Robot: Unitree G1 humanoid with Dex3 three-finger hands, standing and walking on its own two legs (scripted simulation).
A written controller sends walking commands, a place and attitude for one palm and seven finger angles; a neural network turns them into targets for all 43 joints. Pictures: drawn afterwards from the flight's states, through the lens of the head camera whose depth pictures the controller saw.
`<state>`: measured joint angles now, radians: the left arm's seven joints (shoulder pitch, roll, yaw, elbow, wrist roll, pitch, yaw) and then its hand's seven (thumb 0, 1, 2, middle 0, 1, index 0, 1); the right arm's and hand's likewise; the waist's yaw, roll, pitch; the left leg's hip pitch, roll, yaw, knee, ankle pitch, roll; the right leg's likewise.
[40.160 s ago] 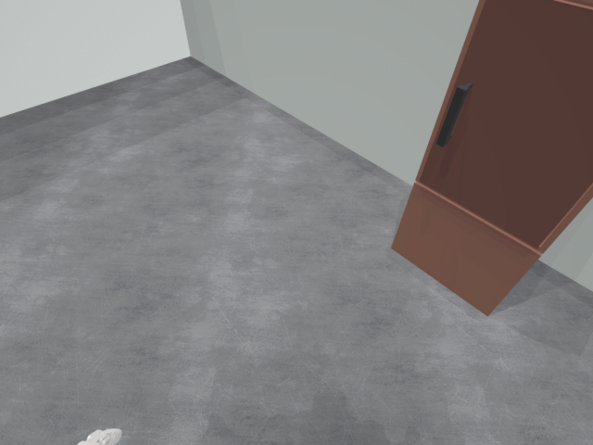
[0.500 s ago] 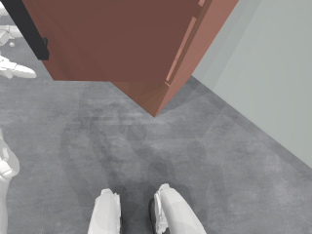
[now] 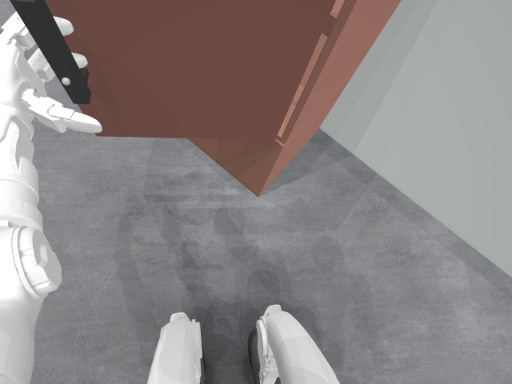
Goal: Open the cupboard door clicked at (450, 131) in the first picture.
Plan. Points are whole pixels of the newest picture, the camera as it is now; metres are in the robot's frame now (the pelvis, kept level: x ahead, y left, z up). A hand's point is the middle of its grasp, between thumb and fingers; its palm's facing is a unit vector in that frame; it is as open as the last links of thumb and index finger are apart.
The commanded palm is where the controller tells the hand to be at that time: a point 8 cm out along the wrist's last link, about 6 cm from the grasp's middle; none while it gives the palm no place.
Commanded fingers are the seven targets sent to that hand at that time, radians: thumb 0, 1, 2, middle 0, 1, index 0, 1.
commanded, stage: slide the fingers in behind the handle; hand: left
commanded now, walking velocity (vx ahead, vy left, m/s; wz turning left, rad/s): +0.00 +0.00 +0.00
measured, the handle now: (61, 44) +0.59 +0.23 +0.06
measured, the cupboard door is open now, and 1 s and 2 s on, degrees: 43 43 69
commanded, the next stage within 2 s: close the thumb around the handle in 0.38 s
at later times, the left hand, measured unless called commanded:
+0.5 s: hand (59, 82) +0.53 +0.23 +0.05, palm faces -0.02 -1.00 -0.01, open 14.0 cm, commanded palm +0.52 +0.25 +0.06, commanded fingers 0.00 -0.39 0.35 -0.31 -1.21 -0.31 -1.21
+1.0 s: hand (66, 77) +0.54 +0.22 +0.05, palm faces -0.02 -1.00 -0.01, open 7.2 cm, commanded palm +0.52 +0.25 +0.06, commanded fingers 0.00 0.90 0.90 -0.40 -1.35 -0.40 -1.35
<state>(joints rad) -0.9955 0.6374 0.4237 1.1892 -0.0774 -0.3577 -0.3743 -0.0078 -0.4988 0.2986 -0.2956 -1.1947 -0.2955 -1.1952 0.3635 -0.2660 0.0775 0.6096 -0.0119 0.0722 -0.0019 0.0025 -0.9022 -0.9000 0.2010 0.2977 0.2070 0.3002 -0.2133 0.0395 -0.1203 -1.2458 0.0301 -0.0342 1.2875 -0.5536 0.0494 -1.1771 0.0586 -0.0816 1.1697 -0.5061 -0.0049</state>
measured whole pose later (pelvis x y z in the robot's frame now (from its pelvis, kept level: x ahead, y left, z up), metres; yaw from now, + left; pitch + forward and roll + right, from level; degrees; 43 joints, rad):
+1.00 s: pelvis +0.00 +0.00 +0.00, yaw +0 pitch +30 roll -6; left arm -1.01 0.66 0.45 1.21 -0.07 -0.37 -0.37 0.01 0.48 0.72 -0.37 -1.30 -0.37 -1.30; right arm 0.37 -0.26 0.09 0.62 -0.01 0.07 0.00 0.00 -0.90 -0.90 0.20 0.30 0.21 0.30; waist -0.22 0.04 -0.12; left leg -1.26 0.04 -0.03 1.30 -0.56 0.05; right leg -1.20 0.06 -0.07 1.19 -0.51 -0.01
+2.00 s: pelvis +0.02 -0.02 +0.03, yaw +2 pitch +21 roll -2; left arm -0.19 0.03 0.13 0.43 -0.08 -0.42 0.28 0.03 0.69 0.78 -0.27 -1.30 -0.32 -1.27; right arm 0.23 -0.22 -0.01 0.54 -0.04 0.04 0.07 0.01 -0.91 -0.90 0.20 0.30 0.20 0.30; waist -0.04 0.02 -0.19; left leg -0.98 0.01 0.01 1.15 -0.55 0.03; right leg -0.96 0.04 -0.03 1.12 -0.53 -0.02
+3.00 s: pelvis +0.00 -0.05 +0.02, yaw +5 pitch +17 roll +1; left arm 0.03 -0.05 -0.13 0.33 0.04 -0.50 0.43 0.00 -0.43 0.33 -0.30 -1.05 -0.28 -1.05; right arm 0.19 -0.20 -0.01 0.60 -0.07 -0.02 0.01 0.01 -0.90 -0.90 0.20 0.30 0.20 0.30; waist 0.00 0.02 -0.17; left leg -0.93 -0.02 -0.03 1.15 -0.51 -0.02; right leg -0.92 0.01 -0.08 1.17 -0.54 -0.07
